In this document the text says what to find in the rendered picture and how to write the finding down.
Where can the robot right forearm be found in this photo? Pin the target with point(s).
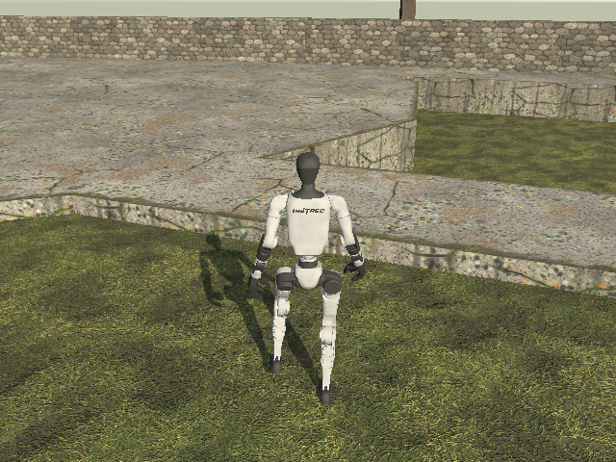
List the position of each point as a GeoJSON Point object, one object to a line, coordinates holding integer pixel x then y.
{"type": "Point", "coordinates": [355, 252]}

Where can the robot left upper arm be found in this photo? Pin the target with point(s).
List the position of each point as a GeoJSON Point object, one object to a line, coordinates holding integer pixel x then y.
{"type": "Point", "coordinates": [277, 204]}

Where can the robot torso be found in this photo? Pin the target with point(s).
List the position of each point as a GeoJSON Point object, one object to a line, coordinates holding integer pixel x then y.
{"type": "Point", "coordinates": [308, 226]}

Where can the robot right upper arm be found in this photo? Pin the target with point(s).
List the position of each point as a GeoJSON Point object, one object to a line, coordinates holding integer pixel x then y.
{"type": "Point", "coordinates": [338, 204]}

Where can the right robot hand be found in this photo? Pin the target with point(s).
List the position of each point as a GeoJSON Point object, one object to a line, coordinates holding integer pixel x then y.
{"type": "Point", "coordinates": [361, 271]}

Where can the robot right foot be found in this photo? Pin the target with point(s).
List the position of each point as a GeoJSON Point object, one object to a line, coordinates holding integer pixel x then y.
{"type": "Point", "coordinates": [325, 395]}

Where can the left robot hand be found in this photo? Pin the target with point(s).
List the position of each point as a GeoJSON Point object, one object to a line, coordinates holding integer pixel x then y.
{"type": "Point", "coordinates": [253, 286]}

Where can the robot left forearm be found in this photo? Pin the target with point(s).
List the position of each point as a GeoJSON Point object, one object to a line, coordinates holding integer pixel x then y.
{"type": "Point", "coordinates": [261, 260]}

